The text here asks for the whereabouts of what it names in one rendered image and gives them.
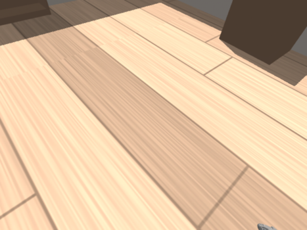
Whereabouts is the bookshelf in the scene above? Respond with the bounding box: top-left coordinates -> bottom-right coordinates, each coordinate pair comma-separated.
0,0 -> 51,26

